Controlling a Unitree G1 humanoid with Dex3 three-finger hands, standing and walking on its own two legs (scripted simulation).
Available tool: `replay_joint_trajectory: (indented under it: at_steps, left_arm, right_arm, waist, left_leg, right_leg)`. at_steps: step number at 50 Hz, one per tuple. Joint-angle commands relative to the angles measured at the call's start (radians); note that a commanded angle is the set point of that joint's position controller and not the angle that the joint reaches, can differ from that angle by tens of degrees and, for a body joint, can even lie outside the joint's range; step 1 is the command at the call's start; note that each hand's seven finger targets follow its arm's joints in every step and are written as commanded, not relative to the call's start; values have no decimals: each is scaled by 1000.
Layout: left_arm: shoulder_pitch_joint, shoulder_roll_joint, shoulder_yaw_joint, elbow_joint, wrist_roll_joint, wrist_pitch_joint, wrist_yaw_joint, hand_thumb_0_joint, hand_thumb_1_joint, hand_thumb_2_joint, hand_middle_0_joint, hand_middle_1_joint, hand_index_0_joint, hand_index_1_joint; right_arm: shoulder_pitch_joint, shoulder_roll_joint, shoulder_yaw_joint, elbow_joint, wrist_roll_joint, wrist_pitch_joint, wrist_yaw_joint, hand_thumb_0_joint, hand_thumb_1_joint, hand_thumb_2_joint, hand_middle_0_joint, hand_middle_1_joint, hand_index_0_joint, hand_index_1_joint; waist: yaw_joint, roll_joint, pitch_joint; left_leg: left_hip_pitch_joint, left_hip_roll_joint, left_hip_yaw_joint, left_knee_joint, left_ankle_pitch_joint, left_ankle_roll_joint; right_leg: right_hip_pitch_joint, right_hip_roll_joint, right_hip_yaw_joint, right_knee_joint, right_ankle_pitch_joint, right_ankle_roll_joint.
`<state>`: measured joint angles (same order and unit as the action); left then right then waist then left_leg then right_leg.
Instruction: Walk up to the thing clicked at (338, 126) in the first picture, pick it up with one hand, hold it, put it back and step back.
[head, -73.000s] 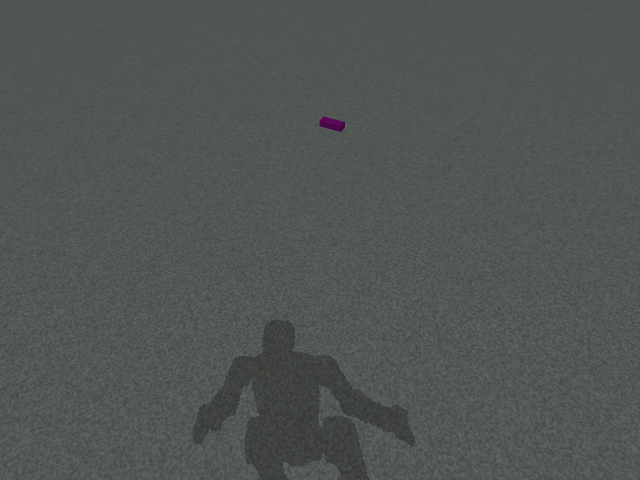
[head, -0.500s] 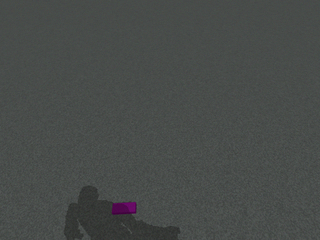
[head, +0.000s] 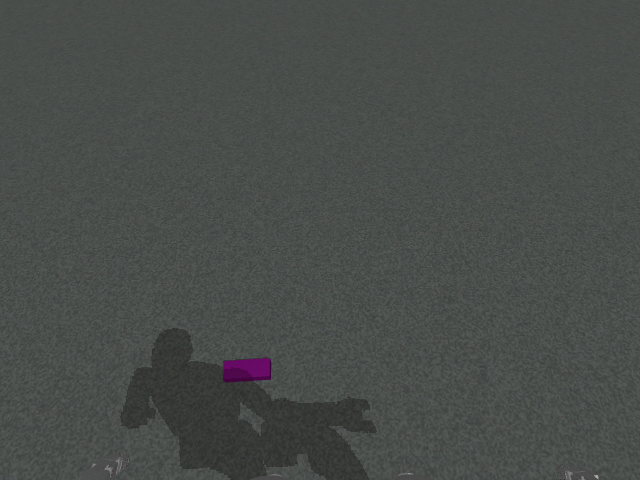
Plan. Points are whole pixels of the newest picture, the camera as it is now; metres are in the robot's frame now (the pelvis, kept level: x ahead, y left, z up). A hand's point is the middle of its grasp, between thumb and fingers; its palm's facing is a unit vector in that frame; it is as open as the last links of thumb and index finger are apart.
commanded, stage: step back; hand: left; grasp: from above
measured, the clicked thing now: (247, 370) +0.49 +0.26 -0.74
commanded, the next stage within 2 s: none
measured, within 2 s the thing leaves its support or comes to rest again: neither
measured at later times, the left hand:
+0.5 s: hand out of the picture +0.01 +0.25 -0.16, palm faces -0.13 -0.91 -0.39, open 7.3 cm
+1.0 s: hand out of the picture -0.11 +0.27 -0.15, palm faces -0.03 -0.93 -0.36, open 7.3 cm
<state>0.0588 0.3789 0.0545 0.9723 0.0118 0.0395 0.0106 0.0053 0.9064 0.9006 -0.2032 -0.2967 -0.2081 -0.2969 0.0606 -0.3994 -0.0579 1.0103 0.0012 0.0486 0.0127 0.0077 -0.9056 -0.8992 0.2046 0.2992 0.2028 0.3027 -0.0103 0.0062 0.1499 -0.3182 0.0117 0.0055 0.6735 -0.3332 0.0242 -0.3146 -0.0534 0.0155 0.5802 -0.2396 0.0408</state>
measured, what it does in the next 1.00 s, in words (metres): walks backwards: right foot, then left foot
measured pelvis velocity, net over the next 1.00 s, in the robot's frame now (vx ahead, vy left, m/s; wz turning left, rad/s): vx -0.24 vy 0.01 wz -0.04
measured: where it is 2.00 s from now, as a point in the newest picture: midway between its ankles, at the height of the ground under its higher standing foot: outside the picture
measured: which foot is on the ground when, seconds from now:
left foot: down 0.00-0.48, up 0.50-0.78, down 0.80-1.00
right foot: down 0.00-0.04, up 0.06-0.42, down 0.44-0.82, up 0.84-1.00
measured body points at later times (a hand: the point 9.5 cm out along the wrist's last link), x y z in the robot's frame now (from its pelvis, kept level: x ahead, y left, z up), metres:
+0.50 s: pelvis -0.11 +0.00 -0.01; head -0.04 -0.02 +0.43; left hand +0.02 +0.30 -0.13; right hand -0.03 -0.33 -0.14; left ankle -0.01 +0.11 -0.72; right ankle -0.13 -0.12 -0.73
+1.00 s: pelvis -0.24 +0.01 +0.01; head -0.18 +0.03 +0.45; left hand -0.11 +0.32 -0.12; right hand -0.15 -0.31 -0.10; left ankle -0.19 +0.11 -0.73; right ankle -0.27 -0.14 -0.64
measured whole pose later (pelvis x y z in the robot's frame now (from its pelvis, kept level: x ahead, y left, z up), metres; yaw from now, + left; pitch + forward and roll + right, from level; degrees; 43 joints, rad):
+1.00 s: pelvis -0.24 +0.01 +0.01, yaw -2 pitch -2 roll -1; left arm 0.13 0.39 0.08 0.80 0.01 0.07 0.02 0.01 0.91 0.90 -0.20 -0.30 -0.21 -0.30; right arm 0.15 -0.35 -0.04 0.86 -0.03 0.02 -0.01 0.01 -0.90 -0.90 0.21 0.30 0.21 0.30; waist 0.00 -0.04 0.17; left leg -0.31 0.00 -0.01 0.58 -0.24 0.04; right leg -0.47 0.12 0.16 1.20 -0.51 0.01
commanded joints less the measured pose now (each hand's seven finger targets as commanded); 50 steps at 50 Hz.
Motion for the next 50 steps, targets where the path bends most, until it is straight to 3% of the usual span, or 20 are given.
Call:
replay_joint_trajectory:
  at_steps: [1, 2, 3, 4, 8, 14, 19, 22, 23, 24, 25, 28, 33, 36, 39, 40, 41, 42, 45, 50]
  left_arm:
    - [-117, 248, 54, -138, 11, -11, 15, 0, 900, 900, -200, -300, -200, -300]
    - [-100, 186, 41, -147, 1, -5, 19, 0, 900, 900, -200, -300, -200, -300]
    - [-64, 163, 41, -146, 3, 3, 27, 0, 900, 900, -200, -300, -200, -300]
    - [-21, 180, 47, -136, 8, 8, 35, 0, 900, 900, -200, -300, -200, -300]
    - [80, 194, 55, -119, -5, 9, 28, 0, 900, 900, -200, -300, -200, -300]
    - [48, 184, 68, -189, 5, -2, 16, 0, 900, 900, -200, -300, -200, -300]
    - [137, 175, 76, -160, 9, -8, 1, 0, 900, 900, -200, -300, -200, -300]
    - [258, 192, 88, -120, 26, -20, 2, 0, 900, 900, -200, -300, -200, -300]
    - [223, 274, 111, -146, 36, -27, 1, 0, 900, 900, -200, -300, -200, -300]
    - [139, 372, 125, -186, 30, -22, 0, 0, 900, 900, -200, -300, -200, -300]
    - [76, 345, 121, -226, 37, -32, 2, 0, 900, 900, -200, -300, -200, -300]
    - [-15, 233, 92, -246, 22, -30, 15, 0, 900, 900, -200, -300, -200, -300]
    - [92, 201, 84, -259, 27, -22, 25, 0, 900, 900, -200, -300, -200, -300]
    - [97, 217, 83, -267, 19, -13, 24, 0, 900, 900, -200, -300, -200, -300]
    - [61, 218, 71, -289, 3, 3, 11, 0, 900, 900, -200, -300, -200, -300]
    - [96, 183, 61, -294, 2, 7, 7, 0, 900, 900, -200, -300, -200, -300]
    - [38, 174, 59, -314, -5, 2, 12, 0, 900, 900, -200, -300, -200, -300]
    - [-21, 205, 80, -303, 12, 4, 26, 0, 900, 900, -200, -300, -200, -300]
    - [78, 185, 78, -247, -9, 7, 23, 0, 900, 900, -200, -300, -200, -300]
    - [120, 184, 87, -237, 10, 1, 15, 0, 900, 900, -200, -300, -200, -300]
  right_arm:
    - [182, -178, -49, -46, -9, -14, -1, 0, -900, -900, 200, 300, 200, 300]
    - [151, -250, -62, -59, -23, -26, -4, 0, -900, -900, 200, 300, 200, 300]
    - [124, -306, -71, -74, -33, -38, -7, 0, -900, -900, 200, 300, 200, 300]
    - [100, -344, -82, -104, -35, -44, -10, 0, -900, -900, 200, 300, 200, 300]
    - [18, -228, -58, -155, -38, -54, -39, 0, -900, -900, 200, 300, 200, 300]
    - [130, -224, -65, -178, -30, -52, -49, 0, -900, -900, 200, 300, 200, 300]
    - [91, -255, -66, -213, -29, -38, -42, 0, -900, -900, 200, 300, 200, 300]
    - [51, -225, -52, -224, -13, -24, -34, 0, -900, -900, 200, 300, 200, 300]
    - [56, -172, -41, -235, -7, -23, -31, 0, -900, -900, 200, 300, 200, 300]
    - [5, -167, -48, -235, -1, -19, -47, 0, -900, -900, 200, 300, 200, 300]
    - [40, -196, -58, -216, -8, -14, -50, 0, -900, -900, 200, 300, 200, 300]
    - [132, -177, -37, -172, 15, -23, -48, 0, -900, -900, 200, 300, 200, 300]
    - [115, -173, -25, -204, -1, -36, -53, 0, -900, -900, 200, 300, 200, 300]
    - [140, -164, -29, -202, -13, -42, -47, 0, -900, -900, 200, 300, 200, 300]
    - [225, -169, -45, -169, -23, -54, -41, 0, -900, -900, 200, 300, 200, 300]
    - [202, -229, -62, -182, -39, -60, -39, 0, -900, -900, 200, 300, 200, 300]
    - [146, -348, -84, -207, -36, -55, -27, 0, -900, -900, 200, 300, 200, 300]
    - [148, -358, -89, -215, -41, -57, -28, 0, -900, -900, 200, 300, 200, 300]
    - [56, -244, -54, -224, -39, -59, -44, 0, -900, -900, 200, 300, 200, 300]
    - [108, -211, -59, -241, -29, -55, -48, 0, -900, -900, 200, 300, 200, 300]
  waist:
    - [-61, -123, -195]
    - [-50, 130, -154]
    - [-21, 178, -148]
    - [-26, 208, -183]
    - [42, 139, -197]
    - [-31, 122, -221]
    - [-11, 173, -239]
    - [53, 100, -252]
    - [33, -130, -210]
    - [73, -321, -149]
    - [43, -254, -109]
    - [-23, -155, -106]
    - [57, -184, -172]
    - [49, -210, -200]
    - [-3, -138, -229]
    - [17, 9, -240]
    - [-2, 247, -211]
    - [-55, 224, -178]
    - [34, 80, -150]
    - [-5, 108, -184]
  left_leg:
    - [135, 51, -87, -57, 119, 53]
    - [77, 219, -298, -287, 375, 90]
    - [93, 313, -415, -332, 534, 149]
    - [68, 376, -497, -346, 540, 206]
    - [161, 246, -251, -225, 587, 180]
    - [318, 279, -235, -173, 649, 234]
    - [181, 257, -207, -176, 430, 190]
    - [-18, 201, -151, -79, 234, 83]
    - [-201, 49, -85, 79, 8, 7]
    - [-172, -106, -47, 337, -291, -27]
    - [-134, -77, -159, 492, -295, -32]
    - [-157, -139, -156, 534, -150, -37]
    - [-203, -87, -106, 299, -198, -52]
    - [-108, -45, -56, 50, -170, -30]
    - [106, -26, -27, -275, 174, -7]
    - [209, 124, -236, -294, 273, 43]
    - [156, 327, -477, -322, 426, 184]
    - [38, 400, -570, -344, 456, 282]
    - [92, 258, -289, -260, 568, 194]
    - [241, 255, -253, -211, 554, 232]
  right_leg:
    - [-92, -140, 121, 15, 156, -177]
    - [-128, 50, 33, 231, -43, -96]
    - [-177, 154, 92, 384, -348, -80]
    - [-168, 171, 166, 517, -412, -76]
    - [-217, 142, 187, 665, -260, -63]
    - [-210, 111, 134, 465, -303, -9]
    - [-5, 83, 19, 142, -216, -31]
    - [204, 42, 58, -136, 16, -85]
    - [219, -140, 359, -198, 26, -158]
    - [-10, -330, 558, -298, 47, -340]
    - [-83, -356, 566, -290, 108, -362]
    - [8, -159, 229, -159, 370, -246]
    - [264, -190, 230, -91, 468, -277]
    - [278, -195, 227, -40, 505, -255]
    - [145, -139, 174, 48, 342, -174]
    - [-15, -54, 126, 135, 140, -116]
    - [-140, 126, -9, 285, -257, -63]
    - [-111, 132, 125, 498, -423, -54]
    - [-190, 167, 193, 684, -308, -68]
    - [-218, 145, 158, 610, -275, -6]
